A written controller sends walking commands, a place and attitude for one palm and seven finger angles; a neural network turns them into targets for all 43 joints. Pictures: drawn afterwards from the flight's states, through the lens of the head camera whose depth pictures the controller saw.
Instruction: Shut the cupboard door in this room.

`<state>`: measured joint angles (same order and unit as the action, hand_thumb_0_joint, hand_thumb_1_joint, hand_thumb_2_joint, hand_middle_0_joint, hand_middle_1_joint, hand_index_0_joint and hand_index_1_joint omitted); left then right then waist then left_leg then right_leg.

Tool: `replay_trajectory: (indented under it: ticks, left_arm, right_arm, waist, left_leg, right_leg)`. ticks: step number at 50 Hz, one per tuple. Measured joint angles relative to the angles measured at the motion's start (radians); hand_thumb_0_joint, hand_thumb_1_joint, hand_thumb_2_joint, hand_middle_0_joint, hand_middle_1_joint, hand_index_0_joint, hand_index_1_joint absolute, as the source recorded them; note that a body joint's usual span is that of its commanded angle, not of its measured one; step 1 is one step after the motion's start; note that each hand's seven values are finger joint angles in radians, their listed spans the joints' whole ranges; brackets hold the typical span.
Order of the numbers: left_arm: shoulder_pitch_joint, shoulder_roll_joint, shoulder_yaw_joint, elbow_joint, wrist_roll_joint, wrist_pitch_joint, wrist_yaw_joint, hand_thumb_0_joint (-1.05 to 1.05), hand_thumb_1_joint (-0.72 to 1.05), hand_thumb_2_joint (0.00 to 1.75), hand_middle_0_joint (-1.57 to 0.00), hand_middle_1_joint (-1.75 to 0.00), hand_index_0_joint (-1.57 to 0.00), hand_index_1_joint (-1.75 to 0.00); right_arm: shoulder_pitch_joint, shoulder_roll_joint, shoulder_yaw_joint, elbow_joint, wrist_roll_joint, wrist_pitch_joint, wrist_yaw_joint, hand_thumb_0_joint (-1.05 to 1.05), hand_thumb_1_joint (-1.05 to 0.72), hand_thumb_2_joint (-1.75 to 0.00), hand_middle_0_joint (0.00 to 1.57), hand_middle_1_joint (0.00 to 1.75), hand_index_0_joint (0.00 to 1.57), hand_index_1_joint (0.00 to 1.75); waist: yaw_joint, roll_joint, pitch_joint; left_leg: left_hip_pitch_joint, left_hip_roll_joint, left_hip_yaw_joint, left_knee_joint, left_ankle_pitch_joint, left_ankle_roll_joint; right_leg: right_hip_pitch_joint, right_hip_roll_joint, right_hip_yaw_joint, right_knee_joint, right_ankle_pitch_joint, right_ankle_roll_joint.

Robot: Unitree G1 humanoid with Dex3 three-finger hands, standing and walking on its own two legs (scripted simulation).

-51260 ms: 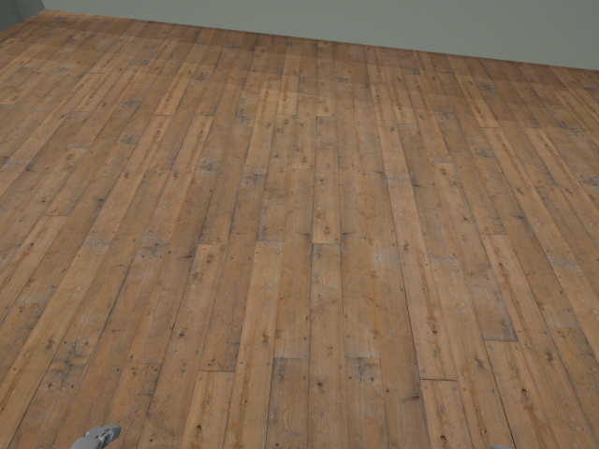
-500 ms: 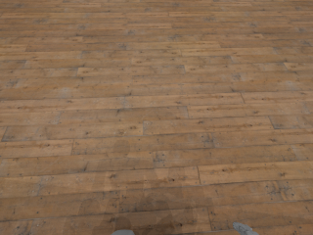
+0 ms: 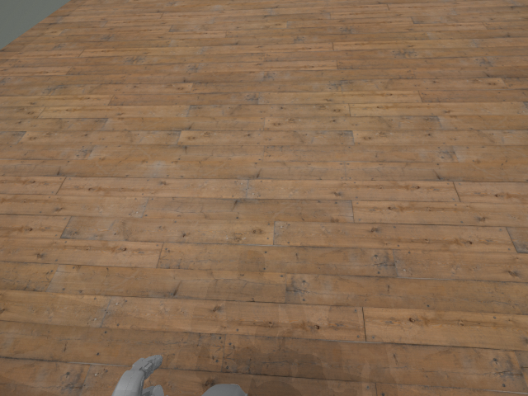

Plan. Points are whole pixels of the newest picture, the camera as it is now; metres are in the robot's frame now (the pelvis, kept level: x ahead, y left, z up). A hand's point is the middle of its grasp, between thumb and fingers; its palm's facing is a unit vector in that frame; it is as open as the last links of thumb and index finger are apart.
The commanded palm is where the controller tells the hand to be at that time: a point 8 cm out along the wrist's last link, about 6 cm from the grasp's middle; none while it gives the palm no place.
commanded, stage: turn or walk to find it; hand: left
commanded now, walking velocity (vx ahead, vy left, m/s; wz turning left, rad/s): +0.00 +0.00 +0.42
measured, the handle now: out of the picture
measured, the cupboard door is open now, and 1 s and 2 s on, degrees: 46 46 46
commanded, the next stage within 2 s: none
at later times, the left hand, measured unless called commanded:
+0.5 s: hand out of the picture -0.03 +0.25 -0.17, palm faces +0.28 -0.93 -0.24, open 7.4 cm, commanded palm none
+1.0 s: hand out of the picture +0.03 +0.19 -0.14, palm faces +0.43 -0.86 -0.26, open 7.4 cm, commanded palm none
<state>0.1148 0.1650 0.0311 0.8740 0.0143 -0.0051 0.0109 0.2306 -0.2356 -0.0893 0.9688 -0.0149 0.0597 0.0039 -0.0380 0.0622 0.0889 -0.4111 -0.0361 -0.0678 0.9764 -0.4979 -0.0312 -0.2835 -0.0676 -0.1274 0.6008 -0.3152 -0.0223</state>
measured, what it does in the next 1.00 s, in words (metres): steps on the spot, turning left: left foot, then right foot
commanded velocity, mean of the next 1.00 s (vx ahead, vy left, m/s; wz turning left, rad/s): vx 0.00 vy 0.00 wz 0.42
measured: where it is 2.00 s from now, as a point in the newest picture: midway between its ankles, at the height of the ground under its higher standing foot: outside the picture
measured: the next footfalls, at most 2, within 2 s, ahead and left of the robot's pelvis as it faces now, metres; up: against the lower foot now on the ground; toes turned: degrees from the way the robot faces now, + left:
left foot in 0.34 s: +0.01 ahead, +0.14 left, +0.00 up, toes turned +15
right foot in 0.80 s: +0.10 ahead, -0.09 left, +0.00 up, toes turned +15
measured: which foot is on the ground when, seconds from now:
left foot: up 0.00-0.32, down 0.34-0.80, up 0.82-1.00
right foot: down 0.00-0.34, up 0.36-0.78, down 0.80-1.00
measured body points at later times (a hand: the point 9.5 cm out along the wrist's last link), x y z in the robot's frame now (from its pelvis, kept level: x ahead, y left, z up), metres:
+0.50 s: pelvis +0.00 +0.04 +0.01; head +0.04 +0.07 +0.45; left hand -0.04 +0.30 -0.15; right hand +0.17 -0.18 -0.12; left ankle -0.03 +0.13 -0.73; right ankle +0.00 -0.12 -0.66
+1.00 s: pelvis +0.03 -0.01 +0.01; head +0.08 -0.03 +0.46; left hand +0.00 +0.23 -0.12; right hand +0.17 -0.23 -0.16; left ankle -0.07 +0.11 -0.64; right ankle +0.06 -0.10 -0.73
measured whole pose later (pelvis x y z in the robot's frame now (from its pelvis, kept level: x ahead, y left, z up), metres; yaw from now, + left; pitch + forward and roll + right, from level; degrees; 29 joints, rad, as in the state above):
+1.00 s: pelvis +0.03 -0.01 +0.01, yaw +26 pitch +0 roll +3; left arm 0.19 0.14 0.03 0.90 0.02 0.00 0.02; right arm 0.22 -0.24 -0.09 0.98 -0.02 0.07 0.02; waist -0.03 0.04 0.09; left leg -0.47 0.01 -0.02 1.12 -0.41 -0.06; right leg -0.23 -0.10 -0.17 0.52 -0.29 -0.03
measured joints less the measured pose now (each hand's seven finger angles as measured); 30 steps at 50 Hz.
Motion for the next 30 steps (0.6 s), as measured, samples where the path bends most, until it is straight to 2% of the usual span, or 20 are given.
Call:
replay_trajectory:
  ticks: [2,5,9,14,17,18,19,21,23,25,30]
  left_arm:
    - [0.017,-0.01,-0.001,0.002,0.002,0.004,0.003,0.01,0.91,0.9,-0.2,-0.3,-0.21,-0.3]
    - [0.043,-0.013,0.001,0.012,0.006,0.01,0.004,0.01,0.91,0.9,-0.2,-0.3,-0.21,-0.3]
    - [0.079,-0.002,0.004,0.027,0.009,0.01,0.001,0.01,0.91,0.9,-0.2,-0.3,-0.21,-0.3]
    - [0.121,0.03,0.017,0.052,0.012,0.014,0.0,0.01,0.91,0.9,-0.2,-0.3,-0.21,-0.3]
    - [0.151,0.058,0.029,0.07,0.006,0.025,0.0,0.01,0.91,0.9,-0.2,-0.3,-0.21,-0.3]
    - [0.157,0.071,0.034,0.077,0.002,0.032,-0.001,0.01,0.91,0.9,-0.2,-0.3,-0.21,-0.3]
    - [0.158,0.083,0.038,0.085,0.0,0.044,0.001,0.01,0.91,0.9,-0.2,-0.3,-0.21,-0.3]
    - [0.153,0.096,0.041,0.105,0.0,0.066,0.006,0.01,0.91,0.9,-0.2,-0.3,-0.2,-0.3]
    - [0.142,0.099,0.044,0.118,-0.001,0.074,0.002,0.01,0.91,0.9,-0.2,-0.3,-0.2,-0.3]
    - [0.132,0.099,0.044,0.116,-0.001,0.07,-0.004,0.01,0.91,0.9,-0.2,-0.3,-0.2,-0.3]
    - [0.099,0.087,0.038,0.092,-0.002,0.061,-0.007,0.01,0.91,0.9,-0.2,-0.3,-0.2,-0.3]
  right_arm:
    - [-0.001,-0.009,-0.004,0.008,-0.002,0.007,0.006,0.0,-0.91,-0.9,0.2,0.3,0.2,0.3]
    - [-0.005,-0.009,-0.004,0.013,-0.002,0.012,0.015,0.0,-0.91,-0.9,0.2,0.3,0.2,0.3]
    - [-0.021,-0.002,0.004,0.014,0.0,0.013,0.019,0.0,-0.91,-0.9,0.2,0.3,0.2,0.3]
    - [-0.066,0.007,0.019,0.004,0.006,0.004,0.019,0.01,-0.91,-0.9,0.2,0.3,0.2,0.3]
    - [-0.085,0.008,0.028,-0.019,0.006,-0.015,0.022,0.0,-0.91,-0.9,0.2,0.3,0.2,0.3]
    - [-0.092,0.012,0.027,-0.026,0.003,-0.024,0.021,0.0,-0.91,-0.9,0.2,0.3,0.2,0.3]
    - [-0.099,0.018,0.029,-0.032,0.003,-0.029,0.02,0.0,-0.91,-0.9,0.2,0.3,0.2,0.3]
    - [-0.106,0.026,0.034,-0.042,0.001,-0.039,0.012,0.0,-0.91,-0.9,0.2,0.3,0.2,0.3]
    - [-0.105,0.03,0.039,-0.045,-0.002,-0.043,0.001,0.0,-0.91,-0.9,0.2,0.3,0.2,0.3]
    - [-0.103,0.033,0.043,-0.043,-0.002,-0.045,-0.005,0.0,-0.91,-0.9,0.2,0.3,0.2,0.3]
    - [-0.083,0.045,0.047,-0.039,-0.001,-0.049,-0.008,0.0,-0.91,-0.9,0.2,0.3,0.2,0.3]
  waist:
    - [0.001,0.001,0.0]
    - [0.002,-0.014,-0.001]
    - [0.019,-0.04,0.004]
    - [0.05,-0.069,0.016]
    - [0.059,-0.083,0.009]
    - [0.06,-0.095,0.007]
    - [0.066,-0.109,0.01]
    - [0.071,-0.111,0.008]
    - [0.069,-0.101,0.001]
    - [0.071,-0.096,-0.004]
    - [0.064,-0.083,-0.012]
  left_leg:
    - [-0.044,0.012,0.024,0.139,0.037,-0.01]
    - [-0.056,0.039,0.05,0.168,0.075,-0.026]
    - [-0.015,0.062,0.073,0.027,0.06,-0.035]
    - [0.056,0.065,0.112,-0.183,0.052,-0.026]
    - [0.131,0.062,0.144,-0.375,0.173,-0.009]
    - [0.131,0.053,0.145,-0.387,0.192,0.024]
    - [0.122,0.045,0.146,-0.367,0.182,0.046]
    - [0.123,0.045,0.137,-0.361,0.165,0.066]
    - [0.138,0.045,0.12,-0.397,0.179,0.067]
    - [0.157,0.04,0.106,-0.443,0.206,0.067]
    - [0.185,0.024,0.073,-0.513,0.247,0.069]
  right_leg:
    - [0.022,-0.013,-0.017,-0.024,0.002,0.002]
    - [0.047,-0.033,-0.04,-0.056,0.014,0.004]
    - [0.063,-0.056,-0.073,-0.079,0.02,0.008]
    - [0.059,-0.08,-0.119,-0.057,0.007,0.026]
    - [0.035,-0.098,-0.147,0.01,-0.029,0.049]
    - [0.012,-0.108,-0.135,0.063,-0.053,0.06]
    - [-0.019,-0.106,-0.098,0.138,-0.129,0.071]
    - [-0.085,-0.074,-0.022,0.302,-0.22,0.083]
    - [-0.138,-0.05,0.024,0.421,-0.197,0.089]
    - [-0.172,-0.041,0.053,0.477,-0.146,0.096]
    - [-0.191,-0.033,0.085,0.449,-0.097,0.112]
